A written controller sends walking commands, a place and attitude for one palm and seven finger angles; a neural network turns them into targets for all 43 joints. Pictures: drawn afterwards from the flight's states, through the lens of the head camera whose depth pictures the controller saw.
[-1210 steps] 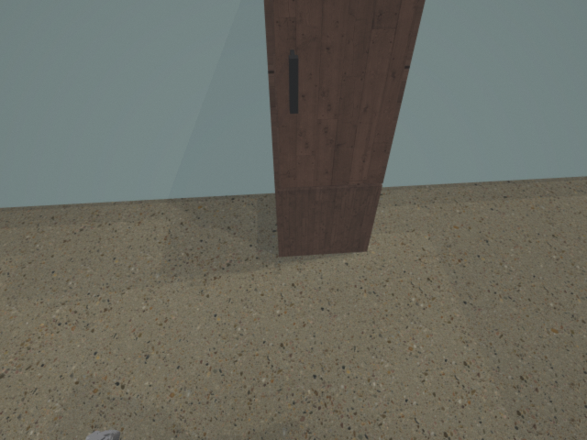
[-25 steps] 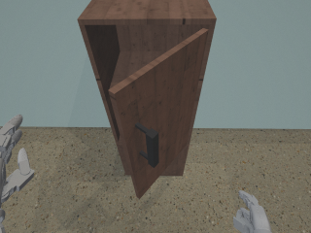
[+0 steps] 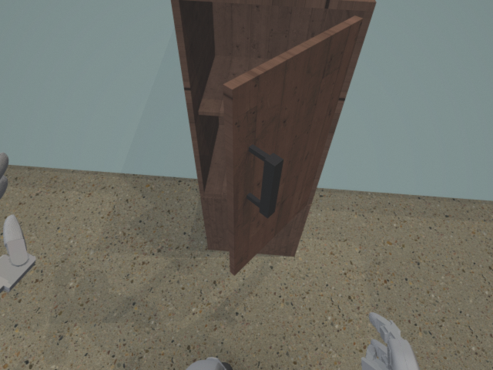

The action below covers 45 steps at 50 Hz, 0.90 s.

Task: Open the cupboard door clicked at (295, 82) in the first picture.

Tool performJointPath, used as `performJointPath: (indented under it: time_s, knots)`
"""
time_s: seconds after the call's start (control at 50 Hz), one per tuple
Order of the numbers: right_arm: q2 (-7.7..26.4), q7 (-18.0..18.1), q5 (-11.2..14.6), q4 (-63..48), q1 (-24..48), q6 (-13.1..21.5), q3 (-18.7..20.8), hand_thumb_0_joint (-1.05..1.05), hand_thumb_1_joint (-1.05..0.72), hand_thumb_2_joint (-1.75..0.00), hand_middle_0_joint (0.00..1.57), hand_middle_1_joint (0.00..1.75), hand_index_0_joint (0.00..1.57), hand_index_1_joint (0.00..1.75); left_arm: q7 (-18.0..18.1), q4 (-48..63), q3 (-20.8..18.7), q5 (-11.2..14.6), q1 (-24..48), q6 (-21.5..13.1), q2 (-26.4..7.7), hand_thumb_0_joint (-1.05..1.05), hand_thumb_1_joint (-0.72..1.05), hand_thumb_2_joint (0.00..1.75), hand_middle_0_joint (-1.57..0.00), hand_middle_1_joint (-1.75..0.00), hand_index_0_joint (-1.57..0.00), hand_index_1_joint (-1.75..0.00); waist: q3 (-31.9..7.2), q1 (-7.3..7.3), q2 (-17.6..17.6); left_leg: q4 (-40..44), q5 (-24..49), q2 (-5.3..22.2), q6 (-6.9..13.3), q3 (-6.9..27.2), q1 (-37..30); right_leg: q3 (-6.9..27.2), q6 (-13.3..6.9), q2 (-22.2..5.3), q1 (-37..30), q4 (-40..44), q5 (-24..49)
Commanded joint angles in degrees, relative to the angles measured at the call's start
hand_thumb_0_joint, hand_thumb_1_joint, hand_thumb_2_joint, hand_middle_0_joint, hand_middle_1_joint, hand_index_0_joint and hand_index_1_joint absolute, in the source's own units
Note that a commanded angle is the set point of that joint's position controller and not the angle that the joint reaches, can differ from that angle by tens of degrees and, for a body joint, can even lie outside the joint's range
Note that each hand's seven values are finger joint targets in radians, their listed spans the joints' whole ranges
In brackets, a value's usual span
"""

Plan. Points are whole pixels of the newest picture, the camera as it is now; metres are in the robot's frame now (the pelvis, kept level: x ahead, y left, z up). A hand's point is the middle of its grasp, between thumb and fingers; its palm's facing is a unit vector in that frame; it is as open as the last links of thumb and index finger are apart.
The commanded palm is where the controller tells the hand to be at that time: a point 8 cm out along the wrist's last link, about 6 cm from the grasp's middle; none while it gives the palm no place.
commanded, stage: step back with the hand held close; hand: left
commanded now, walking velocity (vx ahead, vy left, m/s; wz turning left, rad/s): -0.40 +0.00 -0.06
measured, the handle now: (261, 182) +0.43 +0.01 +0.06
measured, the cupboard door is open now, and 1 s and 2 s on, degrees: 51 51 51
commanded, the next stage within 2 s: stop stepping back and stand still in 0.40 s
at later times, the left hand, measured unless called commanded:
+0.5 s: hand (4, 341) +0.12 +0.23 +0.18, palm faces +0.29 -0.83 -0.48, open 7.4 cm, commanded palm +0.05 +0.28 +0.19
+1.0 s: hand out of the picture +0.02 +0.24 +0.17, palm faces +0.35 -0.82 -0.46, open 7.4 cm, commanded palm -0.02 +0.29 +0.19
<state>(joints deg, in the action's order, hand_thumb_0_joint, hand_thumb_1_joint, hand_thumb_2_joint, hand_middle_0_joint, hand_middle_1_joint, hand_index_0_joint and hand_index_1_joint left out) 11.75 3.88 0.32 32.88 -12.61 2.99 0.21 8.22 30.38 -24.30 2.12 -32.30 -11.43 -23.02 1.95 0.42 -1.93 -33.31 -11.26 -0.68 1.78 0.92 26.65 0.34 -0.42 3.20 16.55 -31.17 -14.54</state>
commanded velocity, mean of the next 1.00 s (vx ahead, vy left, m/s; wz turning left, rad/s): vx -0.13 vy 0.02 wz -0.02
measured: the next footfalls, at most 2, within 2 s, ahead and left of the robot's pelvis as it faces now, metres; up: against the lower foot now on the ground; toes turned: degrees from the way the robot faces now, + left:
left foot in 0.12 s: +0.09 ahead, +0.10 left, +0.00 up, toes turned -1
right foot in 0.50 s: -0.18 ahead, -0.10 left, +0.00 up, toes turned -3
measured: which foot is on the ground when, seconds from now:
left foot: down 0.00-0.00, up 0.02-0.10, down 0.12-0.52, up 0.54-0.66, down 0.68-1.00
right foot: down 0.00-0.14, up 0.16-0.48, down 0.50-1.00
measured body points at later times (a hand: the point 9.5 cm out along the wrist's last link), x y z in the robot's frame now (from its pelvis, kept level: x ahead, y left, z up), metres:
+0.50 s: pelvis -0.11 +0.00 +0.00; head -0.07 +0.01 +0.45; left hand +0.10 +0.28 +0.20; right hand +0.07 -0.23 -0.07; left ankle +0.05 +0.10 -0.73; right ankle -0.22 -0.10 -0.73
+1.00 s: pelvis -0.18 +0.00 +0.01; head -0.20 +0.00 +0.46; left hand +0.00 +0.28 +0.20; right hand -0.06 -0.26 -0.07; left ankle -0.08 +0.09 -0.72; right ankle -0.22 -0.10 -0.73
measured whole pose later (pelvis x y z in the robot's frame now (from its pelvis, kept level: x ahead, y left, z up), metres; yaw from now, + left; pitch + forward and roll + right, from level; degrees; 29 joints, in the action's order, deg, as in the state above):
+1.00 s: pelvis -0.18 +0.00 +0.01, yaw -4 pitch -1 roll -2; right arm 12.5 4.3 -0.7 36.4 -15.6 6.7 0.2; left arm 8.5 28.0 -22.3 2.3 -35.0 -12.1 -23.5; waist -2.2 -0.5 -1.8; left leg -31.3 -12.1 0.3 0.0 2.2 22.3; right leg -3.0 -2.4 3.8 7.5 -25.3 -16.8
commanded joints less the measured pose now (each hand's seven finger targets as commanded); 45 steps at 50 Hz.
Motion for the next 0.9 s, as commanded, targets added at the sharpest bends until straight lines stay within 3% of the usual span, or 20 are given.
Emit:
performJointPath:
  time_s: [0.0, 0.06, 0.1, 0.14, 0.16, 0.2, 0.22, 0.28, 0.4, 0.44, 0.48, 0.5, 0.52, 0.56, 0.62, 0.68, 0.7, 0.74, 0.8, 0.88]
  knots:
    - [6.93, 0.23, -0.41, -5.88, 4.48, 2.85, 3.40, 0.00, -0.90, -0.90, 0.20, 0.30, 0.20, 0.30, 2.49, 10.97, -4.70, 0.46, 3.55, -3.10, -9.30, 0.00, 0.90, 0.90, -0.20, -0.30, -0.20, -0.30, -5.97, -1.51, 9.90, -16.92, -8.18, -0.04, -1.95, 1.13, -12.45, 16.70, -8.25, -18.15, 14.43, 17.28, -4.63]
    - [6.59, 1.00, -0.47, -5.64, 5.96, 2.77, 2.28, 0.00, -0.90, -0.90, 0.20, 0.30, 0.20, 0.30, 2.69, 10.89, -5.66, 0.12, 8.18, -2.74, -11.32, 0.00, 0.90, 0.90, -0.20, -0.30, -0.20, -0.30, -1.85, -1.77, 6.71, 0.87, -5.98, 2.01, -1.29, 1.78, -10.92, 9.90, -4.13, -13.33, 10.38, 10.35, 6.01]
    - [8.64, 2.04, -0.53, -6.71, 8.07, 3.45, 2.64, 0.00, -0.90, -0.90, 0.20, 0.30, 0.20, 0.30, 2.64, 13.39, -7.45, -0.32, 9.35, -3.83, -12.89, 0.00, 0.90, 0.90, -0.20, -0.30, -0.20, -0.30, -2.86, -0.21, -8.60, 13.99, 4.39, 10.50, 1.91, 11.11, -5.45, 2.45, 1.13, -2.79, 3.24, -0.76, 4.34]
    - [8.05, 1.42, -1.27, -7.20, 6.84, 4.85, 3.26, 0.00, -0.90, -0.90, 0.20, 0.30, 0.20, 0.30, 1.64, 13.38, -8.70, -0.02, 6.04, -4.93, -11.85, 0.00, 0.90, 0.90, -0.20, -0.30, -0.20, -0.30, -9.27, -0.25, -15.44, 24.51, -12.60, 18.52, 6.12, 21.18, 2.49, 1.54, 1.52, 1.55, -6.21, -20.23, -10.12]
    - [7.36, 0.89, -1.93, -6.77, 6.53, 5.56, 3.63, 0.00, -0.90, -0.90, 0.20, 0.30, 0.20, 0.30, 1.58, 15.08, -8.82, 0.00, 6.62, -5.02, -11.43, 0.00, 0.90, 0.90, -0.20, -0.30, -0.20, -0.30, -9.03, -0.43, -14.23, 24.56, -12.42, 20.00, 7.87, 22.43, 1.46, 3.50, 1.12, 1.24, -2.81, -27.17, -12.53]
    - [7.04, -0.09, -1.77, -5.54, 5.88, 6.56, 3.94, 0.00, -0.90, -0.90, 0.20, 0.30, 0.20, 0.30, 1.75, 15.64, -7.18, 0.44, 4.57, -5.09, -9.93, 0.00, 0.90, 0.90, -0.20, -0.30, -0.20, -0.30, -10.21, -0.21, -6.10, 18.78, 0.24, 18.60, 8.17, 17.38, -8.15, 4.23, 0.91, 0.13, 4.72, -27.42, -13.76]
    - [7.26, -0.49, -1.56, -5.17, 5.65, 6.72, 4.00, 0.00, -0.90, -0.90, 0.20, 0.30, 0.20, 0.30, 1.85, 14.86, -6.66, 0.73, 2.53, -4.65, -9.26, 0.00, 0.90, 0.90, -0.20, -0.30, -0.20, -0.30, -11.15, -0.15, -5.95, 17.96, 4.04, 17.64, 7.69, 14.98, -10.98, 2.98, 1.22, 0.04, 5.60, -25.74, -14.19]
    - [7.34, -1.06, -1.41, -4.70, 6.28, 7.04, 3.69, 0.00, -0.90, -0.90, 0.20, 0.30, 0.20, 0.30, 1.84, 15.74, -5.15, 1.22, 2.09, -3.49, -8.61, 0.00, 0.90, 0.90, -0.20, -0.30, -0.20, -0.30, -11.66, -0.54, -10.86, 20.06, 3.36, 16.05, 5.99, 11.50, -14.24, 0.26, 1.45, 0.46, 4.14, -19.46, -14.66]
    - [6.48, -1.07, -1.91, -4.94, 6.70, 5.75, 2.72, 0.00, -0.90, -0.90, 0.20, 0.30, 0.20, 0.30, 1.16, 14.81, -7.64, 3.18, 0.15, -3.27, -11.72, 0.00, 0.90, 0.90, -0.20, -0.30, -0.20, -0.30, -14.20, 0.08, -12.67, 23.00, -0.85, 11.81, 0.48, 6.61, -14.05, -4.16, -0.90, 1.57, -7.64, 6.00, -9.75]
    - [6.47, -1.18, -1.75, -5.46, 7.02, 4.09, 2.62, 0.00, -0.90, -0.90, 0.20, 0.30, 0.20, 0.30, 0.27, 15.11, -9.22, 3.71, 0.08, -4.38, -14.30, 0.00, 0.90, 0.90, -0.20, -0.30, -0.20, -0.30, -12.60, -0.05, -5.55, 14.41, 1.25, 8.50, -2.15, 1.93, -16.06, 0.10, -2.65, -3.58, -5.36, 17.60, -2.54]
    - [5.24, -1.08, -1.77, -4.79, 7.45, 3.44, 1.93, 0.00, -0.90, -0.90, 0.20, 0.30, 0.20, 0.30, 0.92, 14.82, -12.12, 3.73, 0.57, -5.82, -17.96, 0.00, 0.90, 0.90, -0.20, -0.30, -0.20, -0.30, -13.30, 0.28, 6.44, -7.32, -5.97, 2.77, -4.35, -1.74, -17.47, 11.94, -6.81, -18.82, 6.42, 20.85, 9.53]
    - [5.88, -0.76, -0.51, -4.73, 6.62, 4.23, 2.60, 0.00, -0.90, -0.90, 0.20, 0.30, 0.20, 0.30, 0.64, 11.58, -7.73, 3.39, 0.18, -4.88, -13.60, 0.00, 0.90, 0.90, -0.20, -0.30, -0.20, -0.30, -11.44, 0.31, 12.18, -17.86, -10.57, -1.09, -4.36, -1.02, -11.29, 10.56, -8.03, -20.19, 5.55, 17.63, 13.00]
    - [6.37, -0.59, 0.01, -5.28, 6.88, 4.12, 2.71, 0.00, -0.90, -0.90, 0.20, 0.30, 0.20, 0.30, 0.73, 10.42, -8.55, 2.50, -1.12, -3.56, -13.63, 0.00, 0.90, 0.90, -0.20, -0.30, -0.20, -0.30, -9.76, 0.17, 14.18, -21.69, -10.82, -0.39, -3.39, 0.75, -3.85, 9.35, -7.57, -18.72, 1.37, 13.00, 25.03]
    - [5.09, 0.28, -0.02, -6.07, 8.05, 3.26, 1.01, 0.00, -0.90, -0.90, 0.20, 0.30, 0.20, 0.30, 1.26, 9.34, -9.05, 1.57, -1.54, -1.71, -13.07, 0.00, 0.90, 0.90, -0.20, -0.30, -0.20, -0.30, -8.23, -0.60, 9.30, -14.30, -8.16, 1.54, -2.08, -0.11, 0.12, 5.86, -5.86, -16.41, -6.83, 7.43, 36.47]
    - [6.99, 1.48, -0.04, -5.19, 6.10, 4.26, 1.23, 0.00, -0.90, -0.90, 0.20, 0.30, 0.20, 0.30, 2.07, 8.26, -7.66, 1.55, 2.54, -1.51, -12.35, 0.00, 0.90, 0.90, -0.20, -0.30, -0.20, -0.30, -7.58, -1.50, 2.36, 4.08, 6.17, 1.34, -0.61, -1.52, -12.94, 3.27, -1.87, -12.37, -4.86, 5.38, 28.26]
    - [9.19, 1.73, 0.80, -5.77, 4.67, 5.96, 2.59, 0.00, -0.90, -0.90, 0.20, 0.30, 0.20, 0.30, 2.08, 6.11, -6.14, 1.23, 3.59, -2.21, -12.02, 0.00, 0.90, 0.90, -0.20, -0.30, -0.20, -0.30, -7.41, -0.38, 1.42, 6.34, 19.69, 6.88, 1.55, 4.71, -19.77, 1.95, 2.68, -5.77, -2.13, 6.19, 13.87]
    - [8.22, 1.65, 0.20, -5.52, 4.43, 5.94, 1.77, 0.00, -0.90, -0.90, 0.20, 0.30, 0.20, 0.30, 1.98, 6.42, -6.23, 0.88, 1.98, -2.27, -11.97, 0.00, 0.90, 0.90, -0.20, -0.30, -0.20, -0.30, -7.54, -0.81, -4.22, 8.06, 19.78, 6.80, 1.91, 6.74, -17.58, 0.29, 1.88, -4.72, -3.28, 5.56, 11.28]
    - [8.29, 1.38, -0.28, -5.72, 5.42, 6.51, 1.32, 0.00, -0.90, -0.90, 0.20, 0.30, 0.20, 0.30, 1.58, 9.69, -6.09, 0.96, 3.04, -3.20, -12.40, 0.00, 0.90, 0.90, -0.20, -0.30, -0.20, -0.30, -5.71, -0.61, -7.90, 13.86, 6.11, 7.88, 1.83, 10.42, -11.96, -0.62, 1.42, -3.04, -5.36, 6.07, -1.12]
    - [7.92, 1.27, -0.74, -6.13, 6.03, 7.21, 1.65, 0.00, -0.90, -0.90, 0.20, 0.30, 0.20, 0.30, 1.64, 10.15, -6.94, 0.58, 1.59, -3.80, -11.96, 0.00, 0.90, 0.90, -0.20, -0.30, -0.20, -0.30, -2.27, -0.55, -5.08, 19.80, -17.14, 6.02, 0.38, 9.26, -4.11, -0.92, -0.08, -2.65, -8.00, 9.98, -9.47]
    - [7.45, 0.81, -1.06, -5.88, 4.96, 6.82, 2.41, 0.00, -0.90, -0.90, 0.20, 0.30, 0.20, 0.30, 1.57, 7.94, -7.51, 0.60, -0.78, -3.77, -11.96, 0.00, 0.90, 0.90, -0.20, -0.30, -0.20, -0.30, -3.50, -0.90, -1.35, 9.69, -10.44, 1.86, -1.83, 2.89, -9.32, 3.31, -2.54, -6.28, -1.61, 17.39, -16.07]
